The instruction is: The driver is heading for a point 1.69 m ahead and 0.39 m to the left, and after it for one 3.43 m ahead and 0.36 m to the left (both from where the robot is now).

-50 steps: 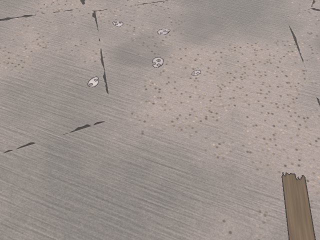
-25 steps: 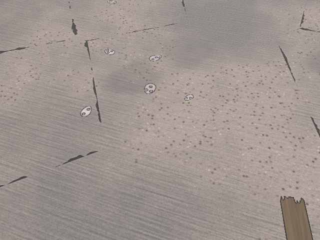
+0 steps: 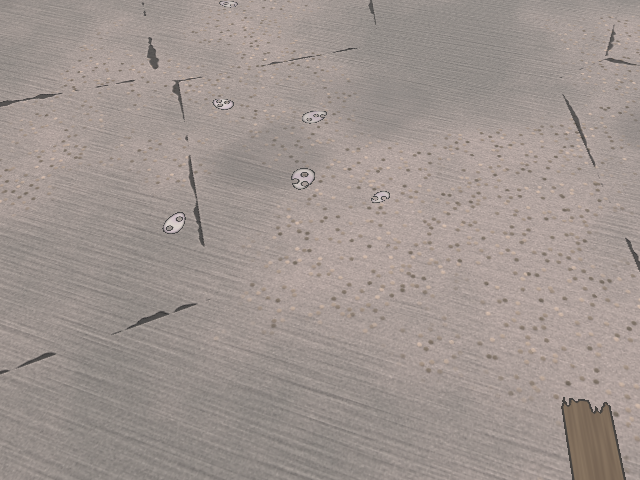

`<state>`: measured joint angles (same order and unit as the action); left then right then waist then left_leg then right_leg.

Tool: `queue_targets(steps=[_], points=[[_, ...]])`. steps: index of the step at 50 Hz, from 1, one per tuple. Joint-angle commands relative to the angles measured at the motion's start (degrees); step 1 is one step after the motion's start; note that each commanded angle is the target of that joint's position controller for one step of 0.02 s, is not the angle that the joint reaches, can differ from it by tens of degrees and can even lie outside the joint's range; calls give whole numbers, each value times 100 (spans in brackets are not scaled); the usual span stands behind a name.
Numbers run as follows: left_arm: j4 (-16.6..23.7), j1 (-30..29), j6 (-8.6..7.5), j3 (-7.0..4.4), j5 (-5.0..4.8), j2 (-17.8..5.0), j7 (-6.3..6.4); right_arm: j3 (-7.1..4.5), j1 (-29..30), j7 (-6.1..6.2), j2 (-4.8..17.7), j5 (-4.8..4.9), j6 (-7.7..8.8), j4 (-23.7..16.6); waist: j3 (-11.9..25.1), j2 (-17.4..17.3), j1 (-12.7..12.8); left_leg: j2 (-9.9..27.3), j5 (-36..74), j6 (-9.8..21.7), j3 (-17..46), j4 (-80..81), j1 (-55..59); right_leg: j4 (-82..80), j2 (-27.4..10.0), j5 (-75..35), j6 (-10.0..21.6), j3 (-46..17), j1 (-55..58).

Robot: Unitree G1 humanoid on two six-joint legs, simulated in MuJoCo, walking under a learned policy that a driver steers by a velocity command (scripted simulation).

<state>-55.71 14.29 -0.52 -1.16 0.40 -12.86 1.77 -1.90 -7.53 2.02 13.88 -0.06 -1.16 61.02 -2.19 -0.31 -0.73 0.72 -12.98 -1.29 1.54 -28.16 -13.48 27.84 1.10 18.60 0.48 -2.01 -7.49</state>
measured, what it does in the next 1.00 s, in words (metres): shifts its weight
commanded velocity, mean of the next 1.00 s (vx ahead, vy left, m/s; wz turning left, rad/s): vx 0.06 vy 0.00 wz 0.00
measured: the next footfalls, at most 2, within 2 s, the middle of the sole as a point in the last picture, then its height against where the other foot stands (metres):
right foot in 1.44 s outside the picture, level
left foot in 2.00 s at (263, 385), level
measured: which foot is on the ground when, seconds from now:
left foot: down 0.00-1.00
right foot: down 0.00-0.98, up 1.00-1.00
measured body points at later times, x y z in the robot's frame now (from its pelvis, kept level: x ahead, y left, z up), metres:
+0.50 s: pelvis +0.00 +0.00 +0.00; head +0.01 +0.00 +0.45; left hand +0.00 +0.24 -0.15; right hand +0.03 -0.25 -0.15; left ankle +0.02 +0.13 -0.74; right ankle -0.04 -0.12 -0.74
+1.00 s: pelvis +0.05 +0.03 -0.01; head +0.05 +0.05 +0.44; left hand +0.00 +0.28 -0.17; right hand +0.07 -0.22 -0.15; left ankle +0.04 +0.13 -0.74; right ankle -0.04 -0.11 -0.73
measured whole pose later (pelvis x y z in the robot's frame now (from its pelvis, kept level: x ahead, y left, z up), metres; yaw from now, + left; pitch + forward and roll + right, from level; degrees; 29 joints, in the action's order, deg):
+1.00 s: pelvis +0.05 +0.03 -0.01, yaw +0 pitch +0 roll +0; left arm -61.7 23.9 -2.6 -2.1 -1.7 -12.9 1.5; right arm -2.3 -16.4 0.2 11.7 1.5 5.0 62.8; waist 0.5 2.3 0.1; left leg -1.2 -18.4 3.0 -3.4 -33.7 -14.7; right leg 36.7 -1.5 25.6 1.1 -3.0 -8.9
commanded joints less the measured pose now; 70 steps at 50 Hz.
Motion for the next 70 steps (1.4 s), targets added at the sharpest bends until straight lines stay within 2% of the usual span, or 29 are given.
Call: queue_targets(steps=[1, 17, 36, 37, 39, 40, 41, 43, 44, 45, 46, 47, 48, 49, 50, 51, 52, 53, 54, 55, 56, 58, 60, 62, 64, 67, 68, 69, 70], points=[[65, 193, -52, -101, -2, -605, 22, -101, 23, 29, 612, -1, 44, -118, 92, 61, 1, 105, 928, 157, 91, 306, 483, -611, -223, -1092, 61, -169, -589], [-407, 467, -58, -16, -15, -447, 32, -57, -305, 67, 475, 4, 44, 139, -32, 40, 20, 70, 762, 155, 69, 375, 398, -715, -175, -820, 59, -86, -677], [-633, 771, -52, 21, -33, -286, 44, -6, -648, 87, 322, 18, 55, 206, -100, 26, 46, 46, 783, 178, 65, 362, 337, -702, -148, -808, 47, -19, -715], [-697, 886, -45, 32, -35, -228, 50, 12, -751, 90, 247, 14, 51, 261, 33, 51, 50, -29, 236, 181, -16, 353, 398, -750, -102, -243, 67, 26, -667], [-656, 874, -16, -41, -97, -434, 89, -23, -781, 104, 303, 66, 52, 262, -226, 242, 77, -296, -1547, 252, -270, 18, -5, -818, -124, 1597, 297, -134, -911], [-596, 878, -24, -74, -121, -524, 102, -31, -701, 96, 316, 63, 92, 203, -486, 326, 121, -322, -2071, 307, -280, -144, -390, -958, -302, 2346, 462, -406, -1071], [-573, 1001, -65, -109, -151, -618, 100, -19, -557, 69, 252, 63, 170, 110, -675, 478, 206, -308, -2078, 338, -294, -401, -743, -1169, -600, 2766, 654, -835, -1071], [-562, 1162, -179, -245, -207, -951, 72, 24, -374, -39, 37, 97, 384, -42, -839, 1075, 294, -216, -1140, 338, -472, -1446, -1315, -1764, -1553, 3028, 1165, -2101, -754], [-510, 1091, -219, -264, -204, -943, 59, 18, -314, -95, 64, 121, 475, -98, -944, 1045, 273, -25, -1088, 425, -334, -1716, -1450, -1886, -1811, 2848, 1320, -2412, -813], [-441, 938, -258, -255, -197, -887, 37, 19, -363, -143, 42, 162, 553, -135, -1022, 1002, 160, 69, -1235, 523, -288, -1575, -1420, -1831, -1847, 2542, 1313, -2382, -853], [-360, 726, -276, -238, -226, -814, 8, 15, -542, -174, 30, 197, 616, -110, -1020, 935, -8, 78, -1270, 603, -342, -983, -1042, -1649, -1684, 2169, 1162, -2050, -949], [-280, 496, -264, -221, -252, -759, -17, -24, -987, -189, 53, 215, 655, 56, -899, 809, -249, -61, -965, 629, -490, -200, -145, -1336, -1344, 1780, 928, -1532, -1266], [-200, 379, -270, -218, -249, -739, -32, -99, -1511, -187, 165, 178, 660, 288, -687, 579, -402, -206, -508, 557, -470, 75, 748, -796, -949, 1092, 745, -1046, -1607], [-81, 174, -330, -161, -203, -570, -57, -226, -2316, -176, 512, 141, 666, 462, -324, -274, -699, 475, -635, 745, 693, 620, 1673, 789, -426, 46, 462, -312, -2164], [130, 234, -441, -74, -193, -182, -35, -407, -3129, -229, 1286, 164, 696, 541, 150, -1881, -843, 1770, -1225, 1537, 3181, 1601, 2545, 2701, 260, 626, 137, 390, -3255], [179, 141, -539, -106, -265, -332, -50, -247, -2889, -257, 866, 51, 773, 490, 30, -1257, -613, 2216, -1501, 1791, 4144, 1899, 2314, 3954, 78, 1184, 207, -258, -3748], [200, 99, -602, -123, -343, -384, -110, -159, -2344, -257, 585, 50, 829, 306, -375, -716, -356, 2156, -1282, 1664, 3540, 1821, 2034, 4475, -240, 758, 362, -435, -4098], [158, 95, -638, -127, -325, -378, -150, -103, -1966, -284, 443, 48, 846, 147, -410, -444, -226, 1850, -984, 1476, 2773, 1853, 1847, 4462, -483, 199, 455, -374, -4076], [169, -3, -666, -186, -270, -480, -162, -65, -1787, -312, 388, 50, 828, 70, -493, -291, -151, 1635, -434, 1321, 2181, 1915, 1753, 4159, -646, -234, 482, -274, -4089], [194, -128, -661, -258, -218, -608, -180, -3, -1797, -314, 227, 32, 790, 59, -462, -342, -132, 1364, 252, 1144, 1593, 1951, 1671, 3859, -754, -515, 462, -149, -3886], [198, -153, -633, -274, -208, -563, -216, 30, -1942, -295, 147, 14, 741, 82, -384, -473, -134, 1194, 783, 1067, 1213, 1959, 1644, 3644, -773, -659, 408, -22, -3716], [271, -369, -555, -239, -187, -333, -267, 37, -2202, -217, 247, -3, 672, 106, -352, -436, -153, 1102, 1481, 1107, 830, 1997, 1607, 3244, -763, -860, 238, 190, -3717], [538, -988, -524, -166, -170, -177, -272, 16, -2180, -136, 447, -24, 629, 25, -508, -329, -214, 1095, 1614, 1171, 636, 2144, 1339, 2396, -723, -1181, 86, 286, -3711], [762, -1566, -534, -100, -177, -119, -296, -3, -2179, -83, 570, -28, 605, -53, -602, -391, -317, 998, 1506, 1149, 411, 2286, 995, 1469, -566, -1631, 21, 432, -3314], [891, -1902, -534, -84, -203, -204, -340, -42, -2346, -65, 663, 17, 611, -37, -661, -482, -370, 1057, 1420, 1169, 314, 2393, 920, 964, -438, -1896, 37, 539, -2972], [1068, -2177, -555, -95, -228, -355, -417, -95, -2403, -55, 676, 102, 603, -1, -745, -474, -255, 1300, 1795, 1097, 225, 2265, 1401, 476, -411, -1950, 243, 410, -2870], [1087, -2124, -574, -125, -225, -438, -441, -120, -2348, -55, 709, 101, 585, -17, -647, -483, -148, 1360, 2255, 1037, 167, 2067, 1625, 365, -362, -1848, 335, 410, -2718], [1061, -1912, -590, -185, -220, -566, -452, -149, -2261, -56, 776, 81, 562, -52, -422, -557, 29, 1392, 3173, 966, 100, 1717, 1814, 333, -242, -1712, 433, 462, -2344], [958, -1467, -593, -275, -219, -735, -442, -181, -2182, -60, 848, 49, 520, -87, -39, -687, 293, 1373, 4283, 895, 13, 1130, 1917, 405, -53, -1557, 541, 581, -1701]])
Velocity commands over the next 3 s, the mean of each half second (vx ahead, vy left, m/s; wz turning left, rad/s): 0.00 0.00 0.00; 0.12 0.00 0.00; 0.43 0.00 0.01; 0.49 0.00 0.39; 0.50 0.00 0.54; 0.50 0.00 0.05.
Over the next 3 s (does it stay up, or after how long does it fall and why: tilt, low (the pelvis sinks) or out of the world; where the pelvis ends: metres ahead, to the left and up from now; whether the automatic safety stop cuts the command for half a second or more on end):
stays up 1.10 0.26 -0.01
